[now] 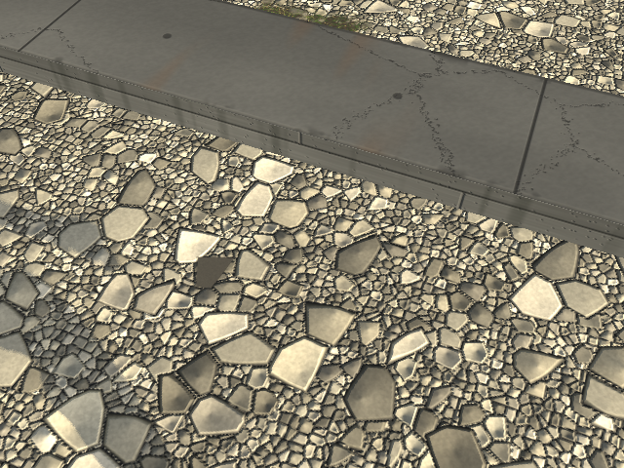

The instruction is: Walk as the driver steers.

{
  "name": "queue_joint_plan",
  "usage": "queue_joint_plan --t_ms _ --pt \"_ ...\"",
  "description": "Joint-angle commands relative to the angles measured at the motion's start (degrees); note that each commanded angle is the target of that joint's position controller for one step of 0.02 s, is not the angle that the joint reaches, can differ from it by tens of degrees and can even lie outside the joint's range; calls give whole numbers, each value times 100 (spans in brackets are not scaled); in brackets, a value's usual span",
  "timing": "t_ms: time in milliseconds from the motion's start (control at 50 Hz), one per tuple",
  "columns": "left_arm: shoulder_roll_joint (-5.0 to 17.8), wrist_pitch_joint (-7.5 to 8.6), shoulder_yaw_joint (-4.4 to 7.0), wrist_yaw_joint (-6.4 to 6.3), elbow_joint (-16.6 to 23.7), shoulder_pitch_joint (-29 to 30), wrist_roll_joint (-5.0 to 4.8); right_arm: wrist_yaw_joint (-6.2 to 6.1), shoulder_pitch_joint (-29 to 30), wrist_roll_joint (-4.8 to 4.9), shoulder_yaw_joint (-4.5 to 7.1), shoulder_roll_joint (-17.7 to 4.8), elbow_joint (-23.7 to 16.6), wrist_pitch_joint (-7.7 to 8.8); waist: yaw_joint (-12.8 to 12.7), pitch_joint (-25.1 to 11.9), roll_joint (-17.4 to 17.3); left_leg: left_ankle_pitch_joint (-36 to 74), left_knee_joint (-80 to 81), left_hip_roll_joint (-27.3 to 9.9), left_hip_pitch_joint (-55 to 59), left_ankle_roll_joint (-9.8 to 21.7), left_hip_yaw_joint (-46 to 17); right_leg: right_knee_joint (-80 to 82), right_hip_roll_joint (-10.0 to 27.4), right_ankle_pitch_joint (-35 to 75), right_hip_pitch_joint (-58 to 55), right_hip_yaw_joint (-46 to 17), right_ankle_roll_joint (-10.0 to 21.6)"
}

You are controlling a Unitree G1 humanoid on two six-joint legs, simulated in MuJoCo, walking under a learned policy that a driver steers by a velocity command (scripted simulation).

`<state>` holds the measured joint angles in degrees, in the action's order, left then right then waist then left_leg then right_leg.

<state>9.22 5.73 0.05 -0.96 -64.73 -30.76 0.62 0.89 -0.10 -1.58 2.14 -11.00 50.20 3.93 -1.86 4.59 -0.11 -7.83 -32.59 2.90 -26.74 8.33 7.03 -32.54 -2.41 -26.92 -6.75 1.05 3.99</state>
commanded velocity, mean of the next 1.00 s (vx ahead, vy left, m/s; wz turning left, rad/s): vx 0.50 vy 0.00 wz -0.25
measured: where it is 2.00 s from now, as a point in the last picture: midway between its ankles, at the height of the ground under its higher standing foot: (403, 272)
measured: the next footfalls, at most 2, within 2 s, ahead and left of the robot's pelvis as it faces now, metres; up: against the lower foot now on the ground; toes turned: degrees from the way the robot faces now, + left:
right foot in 0.56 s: +0.47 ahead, -0.10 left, +0.00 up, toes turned -7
left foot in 1.12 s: +0.82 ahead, -0.01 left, +0.00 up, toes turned -23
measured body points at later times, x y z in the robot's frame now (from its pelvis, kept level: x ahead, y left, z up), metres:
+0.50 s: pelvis +0.27 -0.01 +0.02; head +0.31 -0.01 +0.47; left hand +0.47 +0.19 -0.10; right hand +0.16 -0.23 -0.12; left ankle +0.12 +0.06 -0.71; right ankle +0.43 -0.11 -0.69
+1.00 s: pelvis +0.54 -0.05 +0.03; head +0.58 -0.08 +0.48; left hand +0.55 +0.22 -0.10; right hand +0.71 -0.32 -0.07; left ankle +0.75 +0.05 -0.66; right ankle +0.43 -0.09 -0.71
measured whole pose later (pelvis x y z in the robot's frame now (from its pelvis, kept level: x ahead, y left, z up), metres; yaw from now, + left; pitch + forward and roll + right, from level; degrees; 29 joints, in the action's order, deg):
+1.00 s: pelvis +0.54 -0.05 +0.03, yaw -17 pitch +2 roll +0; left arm 12.5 3.9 3.5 -0.1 -55.6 -26.5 0.6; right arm 1.6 1.1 -1.9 1.3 -13.4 44.5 2.4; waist -5.9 2.4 -2.1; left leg -1.5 -39.4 -3.4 -37.0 -1.6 -1.6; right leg -14.4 -7.8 -15.3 -0.3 -9.1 6.8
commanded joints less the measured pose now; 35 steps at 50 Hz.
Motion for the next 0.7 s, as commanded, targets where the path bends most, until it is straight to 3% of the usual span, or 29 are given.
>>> queue_joint_plan --t_ms 20,40,60,80,120,180,260,340,440,500,540,560,580,600,620,640,660,700 --pt "282 9 98 57 460 -557 -142 -33 -2866 -75 410 -1453 622 -66 775 -1998 -1141 -965 1473 -2685 4482 1332 -4972 -5215 -368 -213 3819 -363 160" --pt "638 -27 153 60 619 35 -17 -12 -2075 110 371 -1196 521 -62 581 -1108 -480 -2224 2009 -2451 3559 1218 -4545 -5168 131 426 4294 -516 241" --pt "774 -22 199 105 790 615 46 8 -1567 144 251 -769 402 -12 496 -429 -135 -2190 2210 -2238 2671 1040 -3768 -4814 366 903 4298 -433 272" --pt "677 -29 210 124 819 761 59 20 -1429 94 183 -549 451 52 292 -97 139 -1471 2354 -2011 2032 868 -3215 -4449 540 1078 4031 -443 271" --pt "430 -175 189 182 777 600 143 -29 -1585 74 76 -326 612 163 -17 -45 61 -445 2466 -1644 1329 621 -2336 -3872 733 1096 3398 -445 159" --pt "367 -298 206 226 912 895 147 -58 -2035 89 61 -448 808 272 -87 54 -113 382 2599 -1410 1283 554 -1699 -3302 808 1366 3608 -219 19" --pt "473 -342 229 268 1325 2069 114 -61 -2528 111 25 -508 896 252 162 233 -164 921 2747 -1247 1774 400 -1323 -2230 904 2252 4439 43 -159" --pt "368 -318 180 296 1591 2921 50 -94 -2998 117 -24 -473 995 250 431 210 -296 1656 2617 -1161 2294 192 -1062 -1048 715 2855 4412 278 -214" --pt "384 -269 158 298 1808 3512 34 -184 -3318 12 -30 -531 1135 234 578 260 -370 2455 2339 -1435 3318 212 -739 -265 476 2543 4440 445 24" --pt "470 -217 222 262 1743 3097 59 -260 -3105 -13 -5 -642 1151 230 267 22 -460 4416 1540 -1565 3577 97 -374 24 91 1838 3626 613 371" --pt "651 -153 355 193 1304 1774 86 -275 -2938 -2 36 -792 1118 172 -289 -666 -441 5183 -130 -1480 3439 -48 -117 481 -293 1787 2185 744 649" --pt "931 -120 476 148 1046 900 182 -273 -2795 42 30 -818 993 175 -664 -1113 -365 4114 -1376 -1386 2439 -161 -16 568 139 1791 822 155 894" --pt "1612 -136 681 93 993 132 290 -187 -3028 244 -53 -423 707 208 -706 -1892 731 1294 -3798 -622 293 -458 276 632 1843 1616 -1075 -2435 1742" --pt "1557 -230 678 173 945 353 109 -140 -2905 159 32 -632 643 250 -479 -2096 736 -2031 -4852 77 -867 -478 -528 1490 2386 1854 -1310 -4342 2108" --pt "1441 -248 647 201 1020 962 -9 -115 -2263 83 67 -725 391 287 -259 -1180 366 -1483 -4773 -373 -1403 -403 -951 1651 2100 1569 -594 -3506 1882" --pt "1144 -241 580 212 1100 1335 -19 -90 -1929 89 68 -750 257 350 -117 -674 75 -1006 -4380 -581 -1304 -419 -927 1861 1927 1923 212 -2901 1670" --pt "944 -221 526 201 1127 1520 -10 -86 -1830 63 77 -681 223 329 95 -350 -143 -848 -3947 -737 -1026 -463 -936 1999 1651 2394 856 -2455 1445" --pt "793 -152 455 152 1102 1533 -42 -60 -1922 -83 60 -524 153 123 376 -293 -42 -821 -3393 -848 -483 -654 -921 2116 1239 2975 1534 -1880 1217"
Velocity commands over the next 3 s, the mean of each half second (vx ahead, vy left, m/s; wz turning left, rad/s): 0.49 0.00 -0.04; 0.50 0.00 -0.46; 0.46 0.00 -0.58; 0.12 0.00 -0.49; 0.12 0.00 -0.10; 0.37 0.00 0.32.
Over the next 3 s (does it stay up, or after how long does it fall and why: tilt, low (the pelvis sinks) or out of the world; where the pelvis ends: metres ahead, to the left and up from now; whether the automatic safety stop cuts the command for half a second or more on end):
stays up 1.05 -0.33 0.02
